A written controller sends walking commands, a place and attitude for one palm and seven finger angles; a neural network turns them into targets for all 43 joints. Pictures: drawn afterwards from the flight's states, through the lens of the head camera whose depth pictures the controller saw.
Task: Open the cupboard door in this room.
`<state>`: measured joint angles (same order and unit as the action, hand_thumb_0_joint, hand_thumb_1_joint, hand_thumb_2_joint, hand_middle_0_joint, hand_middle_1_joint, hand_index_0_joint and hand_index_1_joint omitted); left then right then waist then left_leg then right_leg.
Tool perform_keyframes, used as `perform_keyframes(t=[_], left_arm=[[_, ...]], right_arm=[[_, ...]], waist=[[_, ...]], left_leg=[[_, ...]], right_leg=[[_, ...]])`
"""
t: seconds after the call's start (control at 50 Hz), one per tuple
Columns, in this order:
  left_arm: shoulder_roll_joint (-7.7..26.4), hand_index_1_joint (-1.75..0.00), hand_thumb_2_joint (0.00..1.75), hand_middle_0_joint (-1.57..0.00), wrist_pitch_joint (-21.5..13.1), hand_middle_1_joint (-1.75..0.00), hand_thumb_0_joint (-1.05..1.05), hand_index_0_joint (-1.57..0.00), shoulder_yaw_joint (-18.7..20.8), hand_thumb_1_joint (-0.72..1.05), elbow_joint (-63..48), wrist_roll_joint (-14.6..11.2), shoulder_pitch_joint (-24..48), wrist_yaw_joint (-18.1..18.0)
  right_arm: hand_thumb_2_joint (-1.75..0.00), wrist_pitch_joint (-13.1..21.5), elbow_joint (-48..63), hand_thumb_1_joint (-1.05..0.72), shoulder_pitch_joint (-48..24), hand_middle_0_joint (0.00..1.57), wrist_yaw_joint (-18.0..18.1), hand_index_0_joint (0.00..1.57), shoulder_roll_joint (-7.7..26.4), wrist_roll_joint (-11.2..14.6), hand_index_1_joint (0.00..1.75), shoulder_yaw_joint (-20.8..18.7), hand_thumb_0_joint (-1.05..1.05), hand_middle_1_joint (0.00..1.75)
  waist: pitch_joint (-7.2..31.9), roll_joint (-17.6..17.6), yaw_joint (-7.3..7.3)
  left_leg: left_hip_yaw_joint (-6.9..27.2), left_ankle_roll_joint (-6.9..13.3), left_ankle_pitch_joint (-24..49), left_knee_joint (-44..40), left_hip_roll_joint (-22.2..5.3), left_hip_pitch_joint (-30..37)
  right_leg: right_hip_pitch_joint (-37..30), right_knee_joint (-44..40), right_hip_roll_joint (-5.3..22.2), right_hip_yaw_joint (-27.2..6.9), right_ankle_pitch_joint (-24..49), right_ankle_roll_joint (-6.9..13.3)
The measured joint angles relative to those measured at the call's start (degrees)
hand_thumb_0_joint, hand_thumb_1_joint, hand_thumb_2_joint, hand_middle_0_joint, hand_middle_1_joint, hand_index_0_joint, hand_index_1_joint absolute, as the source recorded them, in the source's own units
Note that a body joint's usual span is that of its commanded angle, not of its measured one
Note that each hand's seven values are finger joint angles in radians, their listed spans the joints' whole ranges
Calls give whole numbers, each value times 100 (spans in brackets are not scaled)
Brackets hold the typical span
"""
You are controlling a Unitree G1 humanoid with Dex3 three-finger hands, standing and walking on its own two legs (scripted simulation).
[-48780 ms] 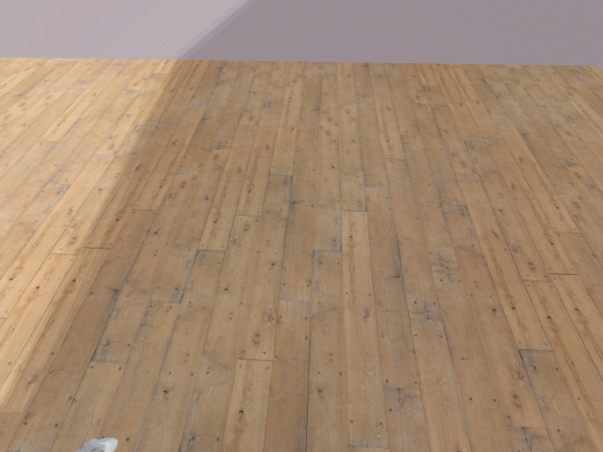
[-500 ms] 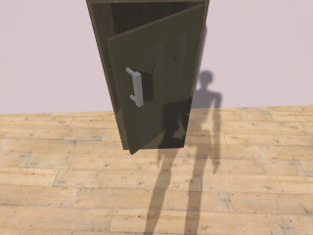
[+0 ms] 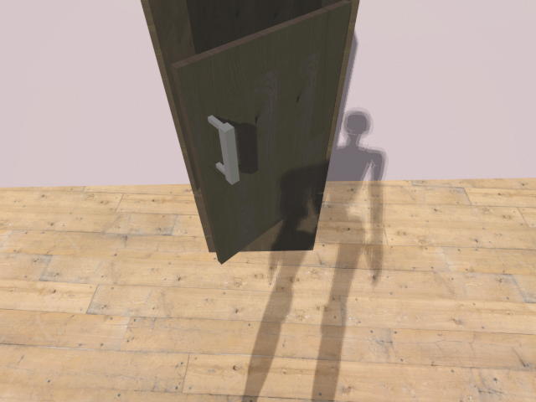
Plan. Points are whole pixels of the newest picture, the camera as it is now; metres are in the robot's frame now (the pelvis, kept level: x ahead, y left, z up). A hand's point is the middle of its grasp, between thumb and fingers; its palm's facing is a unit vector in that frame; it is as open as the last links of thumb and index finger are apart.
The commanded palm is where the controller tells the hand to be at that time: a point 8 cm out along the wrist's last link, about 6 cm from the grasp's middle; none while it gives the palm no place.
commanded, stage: look to check the result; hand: left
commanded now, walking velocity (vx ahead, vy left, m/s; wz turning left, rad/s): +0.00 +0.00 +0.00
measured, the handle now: (223, 150) +0.54 +0.12 +0.07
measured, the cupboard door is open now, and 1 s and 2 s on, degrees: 41 41 41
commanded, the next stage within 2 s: walk to a spot facing it in 0.24 s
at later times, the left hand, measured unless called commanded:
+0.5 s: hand out of the picture +0.01 +0.17 -0.18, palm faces +0.03 -0.98 -0.20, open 7.4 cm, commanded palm none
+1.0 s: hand out of the picture +0.11 +0.17 -0.16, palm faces -0.21 -0.92 -0.33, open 7.4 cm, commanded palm none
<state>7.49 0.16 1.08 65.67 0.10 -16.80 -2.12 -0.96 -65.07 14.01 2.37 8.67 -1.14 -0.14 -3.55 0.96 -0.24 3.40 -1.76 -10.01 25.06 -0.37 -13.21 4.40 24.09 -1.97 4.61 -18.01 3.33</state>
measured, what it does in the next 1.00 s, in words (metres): lifts its left foot, turning right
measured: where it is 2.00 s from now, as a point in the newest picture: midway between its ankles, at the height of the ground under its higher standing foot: outside the picture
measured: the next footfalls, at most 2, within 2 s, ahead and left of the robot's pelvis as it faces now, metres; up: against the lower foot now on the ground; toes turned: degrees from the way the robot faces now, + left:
left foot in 1.26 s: +0.08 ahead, +0.10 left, +0.00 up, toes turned -26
right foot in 1.52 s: -0.06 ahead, -0.16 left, +0.00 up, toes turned -38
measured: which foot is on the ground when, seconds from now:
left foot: down 0.00-0.88, up 0.90-1.00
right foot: down 0.00-1.00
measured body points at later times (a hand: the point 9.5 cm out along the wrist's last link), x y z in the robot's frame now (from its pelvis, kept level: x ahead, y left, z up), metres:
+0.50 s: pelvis +0.00 +0.00 +0.00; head +0.02 -0.01 +0.45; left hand +0.00 +0.22 -0.16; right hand +0.01 -0.23 -0.17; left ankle +0.04 +0.14 -0.74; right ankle -0.05 -0.08 -0.74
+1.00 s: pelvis -0.02 -0.02 -0.01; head +0.01 -0.07 +0.43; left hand +0.12 +0.22 -0.14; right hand -0.04 -0.28 -0.18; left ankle +0.01 +0.13 -0.68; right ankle -0.05 -0.11 -0.74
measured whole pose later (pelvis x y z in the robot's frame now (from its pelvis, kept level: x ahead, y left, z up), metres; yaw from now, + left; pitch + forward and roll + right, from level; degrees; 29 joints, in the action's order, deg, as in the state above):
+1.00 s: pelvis -0.02 -0.02 -0.01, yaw -16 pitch +0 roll +2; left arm 12.3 1.9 4.9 54.3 1.4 -10.1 -0.5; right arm -3.7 -56.0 10.0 1.7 13.4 -1.2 -4.2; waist -6.4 2.7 0.3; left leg -2.1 -2.9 -26.7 58.4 -4.5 -26.2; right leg 16.6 36.4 -1.1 -0.8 -19.7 2.8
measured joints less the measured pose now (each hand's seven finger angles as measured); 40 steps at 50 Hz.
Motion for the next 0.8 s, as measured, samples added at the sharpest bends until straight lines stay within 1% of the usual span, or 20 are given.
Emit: perform_keyframes(t=[0.4,0.52,0.6,0.64,0.68,0.7,0.76,0.8], left_arm=[[39,-30,90,-20,-23,-30,0,-20,2,90,-72,-1,113,1],[24,-30,90,-20,101,-30,0,-20,118,90,-183,33,78,21],[70,-30,90,-20,214,-30,0,-20,227,90,-266,63,50,63],[122,-30,90,-20,259,-30,0,-20,276,90,-296,70,68,83],[188,-30,90,-20,303,-30,1,-20,316,90,-357,66,113,109],[222,-30,90,-20,324,-30,1,-20,334,90,-406,63,153,126],[328,-30,90,-20,391,-30,1,-20,392,90,-576,76,344,189],[387,-30,90,-20,399,-30,1,-20,424,91,-712,85,492,237]], right_arm=[[-90,16,-9,-92,-51,20,13,20,22,6,30,10,1,30],[-90,-71,93,-91,-88,20,48,20,28,-5,30,-79,0,30],[-90,-125,252,-91,-95,20,58,20,44,-4,30,-173,0,30],[-90,-119,326,-91,-89,20,66,20,46,-5,30,-202,0,30],[-90,-85,412,-91,-75,20,78,20,48,-21,30,-216,0,30],[-90,-60,467,-91,-71,20,84,20,55,-34,30,-221,0,30],[-90,2,637,-91,-76,20,85,20,89,-74,30,-222,0,30],[-90,6,708,-91,-68,20,61,20,130,-104,30,-223,0,30]], waist=[[26,-37,1],[-15,19,47],[-58,6,30],[-76,-58,25],[-71,-129,42],[-75,-147,61],[-149,-115,73],[-190,-39,60]], left_leg=[[-18,-41,-27,-75,-52,119],[-189,-58,-209,242,-189,-29],[-354,-47,-443,626,-297,-186],[-468,-49,-509,707,-310,-202],[-620,-7,-527,707,-310,-216],[-708,19,-525,700,-322,-237],[-930,44,-450,601,-407,-251],[-1004,5,-362,495,-482,-245]], right_leg=[[-132,-131,-50,-25,16,37],[45,86,-154,-208,-33,61],[239,404,-231,-380,-157,67],[335,570,-225,-490,-223,45],[494,764,-203,-616,-267,1],[656,1023,-177,-615,-337,-39],[1281,2359,-68,-472,-1083,-144],[1508,2715,43,-362,-1197,-188]])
